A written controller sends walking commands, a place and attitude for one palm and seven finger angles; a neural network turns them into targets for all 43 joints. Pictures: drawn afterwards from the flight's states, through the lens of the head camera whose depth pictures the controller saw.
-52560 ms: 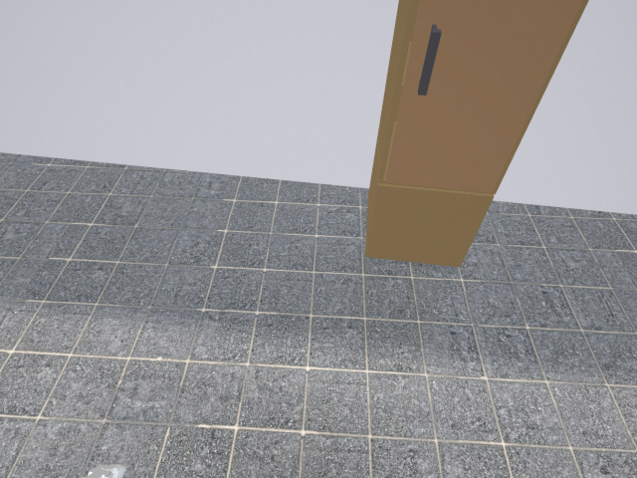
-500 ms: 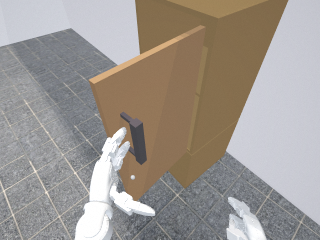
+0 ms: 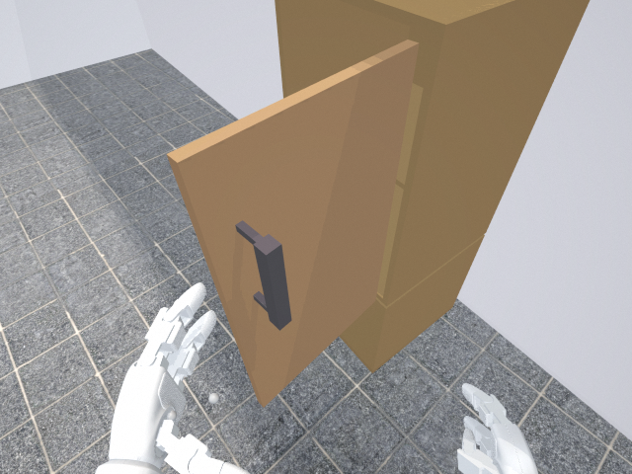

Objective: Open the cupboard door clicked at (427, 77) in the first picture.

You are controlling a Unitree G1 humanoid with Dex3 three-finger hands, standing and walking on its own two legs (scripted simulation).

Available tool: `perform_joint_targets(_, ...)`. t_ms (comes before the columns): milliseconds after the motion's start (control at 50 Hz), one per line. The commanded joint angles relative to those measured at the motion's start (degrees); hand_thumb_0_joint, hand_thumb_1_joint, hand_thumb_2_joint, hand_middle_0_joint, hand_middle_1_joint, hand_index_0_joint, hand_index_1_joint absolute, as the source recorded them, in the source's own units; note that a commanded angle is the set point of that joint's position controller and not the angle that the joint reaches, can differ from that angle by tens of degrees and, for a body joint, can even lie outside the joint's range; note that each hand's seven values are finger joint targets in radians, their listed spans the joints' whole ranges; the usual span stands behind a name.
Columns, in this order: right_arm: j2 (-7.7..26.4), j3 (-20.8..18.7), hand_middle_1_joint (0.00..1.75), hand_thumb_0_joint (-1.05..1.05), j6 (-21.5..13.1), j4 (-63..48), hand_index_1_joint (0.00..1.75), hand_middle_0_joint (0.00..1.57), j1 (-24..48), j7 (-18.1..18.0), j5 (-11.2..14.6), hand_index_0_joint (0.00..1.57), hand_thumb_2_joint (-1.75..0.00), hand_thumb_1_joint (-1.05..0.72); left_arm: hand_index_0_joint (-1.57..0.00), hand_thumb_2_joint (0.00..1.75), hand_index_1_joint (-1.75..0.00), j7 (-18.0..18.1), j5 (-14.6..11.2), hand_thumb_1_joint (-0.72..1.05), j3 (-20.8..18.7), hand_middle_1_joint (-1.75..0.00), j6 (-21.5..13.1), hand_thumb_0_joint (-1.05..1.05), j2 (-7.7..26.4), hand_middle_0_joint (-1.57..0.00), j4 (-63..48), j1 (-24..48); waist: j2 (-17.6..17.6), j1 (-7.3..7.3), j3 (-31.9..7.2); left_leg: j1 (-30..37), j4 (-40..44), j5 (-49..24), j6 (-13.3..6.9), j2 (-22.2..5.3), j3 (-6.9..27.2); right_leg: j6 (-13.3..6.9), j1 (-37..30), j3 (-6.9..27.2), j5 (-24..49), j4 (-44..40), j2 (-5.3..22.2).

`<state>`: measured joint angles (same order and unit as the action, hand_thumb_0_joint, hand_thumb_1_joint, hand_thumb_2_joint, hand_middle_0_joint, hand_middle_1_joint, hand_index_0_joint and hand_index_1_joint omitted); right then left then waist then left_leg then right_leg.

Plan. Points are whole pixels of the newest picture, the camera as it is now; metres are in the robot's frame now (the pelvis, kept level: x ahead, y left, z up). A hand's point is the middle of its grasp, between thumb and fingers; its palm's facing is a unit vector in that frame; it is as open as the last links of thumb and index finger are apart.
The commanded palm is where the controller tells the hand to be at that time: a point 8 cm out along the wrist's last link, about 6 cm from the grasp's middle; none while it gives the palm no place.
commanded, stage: slide the hand sideways off the handle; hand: left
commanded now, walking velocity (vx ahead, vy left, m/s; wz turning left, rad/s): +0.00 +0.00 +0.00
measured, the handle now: (264, 277) +0.32 +0.09 +0.11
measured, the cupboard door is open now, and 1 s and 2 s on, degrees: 97 97 97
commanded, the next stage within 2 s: draw the hand back to the body in 0.12 s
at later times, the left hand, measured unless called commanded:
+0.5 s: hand (168, 397) +0.17 +0.15 +0.12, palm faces +0.04 -1.00 -0.06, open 16.3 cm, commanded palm +0.14 +0.21 +0.13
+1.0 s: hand (83, 375) +0.18 +0.22 +0.15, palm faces +0.26 -0.91 -0.32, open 14.1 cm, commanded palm +0.14 +0.27 +0.18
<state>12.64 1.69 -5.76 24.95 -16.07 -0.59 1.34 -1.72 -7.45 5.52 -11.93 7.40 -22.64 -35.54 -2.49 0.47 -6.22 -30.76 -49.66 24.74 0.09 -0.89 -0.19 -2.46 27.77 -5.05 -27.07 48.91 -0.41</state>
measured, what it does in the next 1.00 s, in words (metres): stands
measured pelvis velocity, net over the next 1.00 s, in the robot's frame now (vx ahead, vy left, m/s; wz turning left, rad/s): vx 0.00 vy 0.02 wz -0.01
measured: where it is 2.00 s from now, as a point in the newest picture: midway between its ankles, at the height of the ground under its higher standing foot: outside the picture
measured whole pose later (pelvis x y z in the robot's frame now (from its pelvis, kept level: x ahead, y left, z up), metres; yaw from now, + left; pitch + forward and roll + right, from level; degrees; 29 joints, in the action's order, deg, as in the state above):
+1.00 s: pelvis +0.00 +0.02 +0.03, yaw +0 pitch -1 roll -1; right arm 11.8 3.5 -8.1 31.3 -13.8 -5.0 1.1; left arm 6.2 -3.3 -7.1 -3.3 16.7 -27.7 -34.9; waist -3.0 2.9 -2.2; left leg -15.8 -35.3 18.7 -1.4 0.0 -1.2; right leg -0.8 12.3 -3.9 -19.6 32.7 -0.2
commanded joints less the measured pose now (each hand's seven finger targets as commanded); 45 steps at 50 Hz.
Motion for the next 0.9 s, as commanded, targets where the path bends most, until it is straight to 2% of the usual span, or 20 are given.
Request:
perform_joint_targets(0,5.37,-2.81,0.30,0.00,-3.91,-10.38,0.30,0.20,5.02,-0.89,0.31,0.20,-0.90,-0.90,-0.15,0.30,-0.30,-1.11,-1.10,-0.50,-3.89,-0.30,-4.51,0.00,4.23,-0.15,-13.38,0.72,4.48,-0.57,-3.81,2.52,4.73,-11.80,-1.75,1.71,1.03,2.28,-0.96,3.75,18.50,-8.43,0.23)
perform_joint_targets(40,5.27,-2.81,0.30,0.00,-4.38,-10.51,0.30,0.20,5.38,-0.94,0.45,0.20,-0.90,-0.90,-0.15,0.30,-0.30,-1.34,-1.48,-0.50,-4.03,-0.30,-5.08,0.00,4.19,-0.15,-14.38,0.08,2.75,-0.30,-4.22,2.45,4.50,-11.23,-1.72,1.83,1.01,2.05,-0.83,4.01,16.70,-8.47,0.28)
perform_joint_targets(160,5.54,-2.90,0.30,0.00,-5.88,-10.68,0.30,0.20,4.85,-1.11,0.62,0.20,-0.90,-0.90,-0.15,0.30,-0.30,-1.89,-1.64,-0.50,-0.86,-0.30,-5.98,0.00,2.63,-0.15,-15.90,0.51,2.37,-1.23,-4.19,2.62,3.98,-10.46,-1.90,1.64,1.57,2.06,1.46,3.33,15.08,-7.70,0.12)
perform_joint_targets(200,5.58,-2.90,0.30,0.00,-5.74,-10.45,0.30,0.20,4.78,-1.19,0.57,0.20,-0.90,-0.90,-0.15,0.30,-0.30,-1.61,-1.29,-0.50,-2.20,-0.30,-5.26,0.00,3.90,-0.15,-14.44,0.04,3.36,-1.02,-3.62,1.56,3.88,-9.35,-1.86,1.64,1.58,2.10,1.69,3.66,13.42,-8.04,0.18)
perform_joint_targets(220,5.64,-2.90,0.30,0.00,-5.50,-10.24,0.30,0.20,4.81,-1.31,0.58,0.20,-0.90,-0.90,-0.15,0.30,-0.30,-1.18,-1.00,-0.50,-4.31,-0.30,-4.83,0.00,5.94,-0.15,-14.12,0.68,4.05,-0.56,-3.48,0.95,4.11,-8.63,-1.83,1.62,1.60,1.96,0.95,4.06,11.60,-8.56,0.17)
perform_joint_targets(240,5.49,-2.74,0.30,0.00,-5.56,-10.68,0.30,0.20,5.42,-1.38,0.60,0.20,-0.90,-0.90,-0.15,0.30,-0.30,-1.03,-1.06,-0.50,-4.47,-0.30,-4.65,0.00,5.89,-0.15,-15.49,1.94,3.36,-0.54,-3.43,1.24,4.19,-8.30,-1.94,1.70,1.39,2.04,1.03,4.46,11.11,-8.94,0.39)
perform_joint_targets(260,5.33,-2.78,0.30,0.00,-5.45,-10.37,0.30,0.20,5.23,-1.49,0.75,0.20,-0.90,-0.90,-0.15,0.30,-0.30,-0.66,-1.19,-0.50,-6.76,-0.30,-4.32,0.00,7.41,-0.15,-15.20,1.66,3.23,0.01,-4.33,1.55,4.59,-8.19,-1.86,1.59,1.29,1.90,0.40,4.29,10.58,-9.01,0.29)
perform_joint_targets(280,5.20,-2.59,0.30,0.00,-5.43,-10.60,0.30,0.20,5.60,-1.57,0.88,0.20,-0.90,-0.90,-0.15,0.30,-0.30,-0.64,-1.48,-0.50,-6.83,-0.30,-3.87,0.00,6.96,-0.15,-15.54,1.27,2.52,0.27,-4.24,1.81,4.75,-8.21,-1.91,1.65,1.05,1.89,0.18,4.36,10.56,-9.33,0.27)
perform_joint_targets(320,5.17,-2.52,0.30,0.00,-5.44,-10.19,0.30,0.20,5.70,-1.84,1.00,0.20,-0.90,-0.90,-0.15,0.30,-0.30,-0.86,-2.60,-0.50,-8.64,-0.30,-2.96,0.00,7.62,-0.15,-15.55,1.56,4.52,0.41,-4.91,2.07,5.00,-8.96,-1.94,1.57,1.17,2.08,-1.38,4.34,11.67,-10.05,0.23)
perform_joint_targets(440,5.41,-2.09,0.30,0.00,-6.48,-8.99,0.30,0.20,6.44,-2.21,1.66,0.20,-0.90,-0.90,-0.15,0.30,-0.30,-4.04,-5.73,-0.50,-10.26,-0.30,-0.55,0.00,7.75,-0.15,-16.34,0.13,1.73,0.24,-3.61,3.95,6.48,-11.33,-1.87,1.51,1.20,2.40,-2.85,3.44,16.55,-11.17,0.30)
perform_joint_targets(460,5.54,-2.17,0.30,0.00,-6.54,-8.54,0.30,0.20,6.33,-2.34,1.69,0.20,-0.90,-0.90,-0.15,0.30,-0.30,-4.52,-6.14,-0.50,-11.59,-0.30,-0.10,0.00,8.84,-0.15,-16.12,0.46,2.69,0.21,-3.31,4.08,6.64,-11.42,-1.88,1.45,1.39,2.49,-2.96,3.36,16.81,-11.49,0.23)
perform_joint_targets(480,5.66,-2.18,0.30,0.00,-6.76,-8.46,0.30,0.20,6.63,-2.39,1.82,0.20,-0.90,-0.90,-0.15,0.30,-0.30,-5.02,-6.33,-0.50,-11.85,-0.30,0.17,0.00,8.97,-0.15,-16.56,0.48,1.12,0.40,-2.99,4.79,7.22,-11.39,-1.86,1.44,1.40,2.26,-2.58,2.87,16.17,-11.58,0.01)
perform_joint_targets(600,5.97,-2.05,0.30,0.00,-7.90,-7.46,0.30,0.20,6.86,-3.10,2.02,0.20,-0.90,-0.90,-0.15,0.30,-0.30,-6.46,-7.90,-0.50,-14.90,-0.30,1.72,0.00,10.79,-0.15,-17.42,3.38,1.67,0.41,-1.71,6.62,8.83,-10.63,-1.96,1.45,1.94,2.25,-2.65,2.09,13.99,-13.14,-0.19)
perform_joint_targets(620,6.02,-2.05,0.30,0.00,-8.06,-7.12,0.30,0.20,7.13,-3.16,2.02,0.20,-0.90,-0.90,-0.15,0.32,-0.30,-6.49,-8.10,-0.47,-16.46,-0.30,1.92,0.00,12.05,-0.15,-17.32,3.62,1.14,0.99,-1.90,6.83,9.14,-10.99,-1.90,1.35,2.04,2.02,-3.61,2.19,13.92,-13.41,-0.15)
perform_joint_targets(680,6.07,-1.84,0.30,0.00,-8.77,-6.73,0.30,0.20,7.20,-3.23,2.30,0.20,-0.90,-0.90,-0.16,0.36,-0.30,-7.31,-8.73,-0.36,-16.43,-0.30,2.68,0.00,11.46,-0.16,-17.94,4.21,-0.48,0.90,-2.15,8.75,10.30,-11.80,-1.81,1.27,2.23,1.95,-3.81,1.18,15.00,-13.38,-0.39)
perform_joint_targets(700,6.03,-1.80,0.30,0.00,-8.98,-6.43,0.30,0.20,7.33,-3.29,2.31,0.20,-0.90,-0.90,-0.16,0.37,-0.30,-7.46,-9.12,-0.32,-17.39,-0.30,3.07,0.00,12.09,-0.16,-17.84,4.52,0.34,1.05,-2.03,8.89,10.61,-11.72,-1.78,1.23,2.36,1.98,-4.13,1.08,15.01,-13.72,-0.43)
perform_joint_targets(720,5.39,-1.92,0.30,0.00,-7.96,-7.00,0.30,0.20,7.43,-4.68,1.36,0.20,-0.90,-0.90,-0.16,0.39,-0.30,-0.15,-0.39,-0.29,-19.27,-0.30,3.49,0.00,20.64,-0.16,-20.24,5.50,1.41,3.28,0.02,8.38,12.82,-10.56,-1.43,0.51,1.81,0.97,-5.72,4.89,13.11,-17.65,0.71)
perform_joint_targets(740,4.54,-1.40,0.30,0.00,-7.58,-7.25,0.30,0.20,7.88,-5.05,0.65,0.20,-0.90,-0.90,-0.16,0.40,-0.30,2.69,0.25,-0.26,-16.59,-0.30,4.23,0.00,15.56,-0.16,-20.50,4.16,1.47,2.10,2.10,9.43,13.34,-9.85,-1.50,0.93,1.36,1.08,-5.50,5.42,11.97,-19.51,1.33)
perform_joint_targets(760,4.50,-1.19,0.30,0.00,-6.99,-6.06,0.30,0.20,7.23,-5.08,0.54,0.20,-0.90,-0.90,-0.16,0.42,-0.30,4.44,1.48,-0.22,-15.50,-0.30,4.87,0.00,13.90,-0.16,-18.07,2.68,0.52,1.78,3.20,10.86,13.98,-10.62,-1.52,0.65,1.21,1.09,-6.20,4.51,12.68,-19.70,1.39)
perform_joint_targets(880,5.01,-1.01,0.30,0.00,-5.67,-4.37,0.30,0.20,8.88,-4.88,-0.28,0.20,-0.90,-0.90,-0.17,0.51,-0.30,8.33,3.97,-0.01,-16.99,-0.30,4.89,0.00,15.71,-0.17,-18.78,3.45,-0.07,2.06,1.39,16.87,19.93,-14.68,-1.63,-0.11,1.57,1.26,-12.49,3.06,16.36,-21.76,1.15)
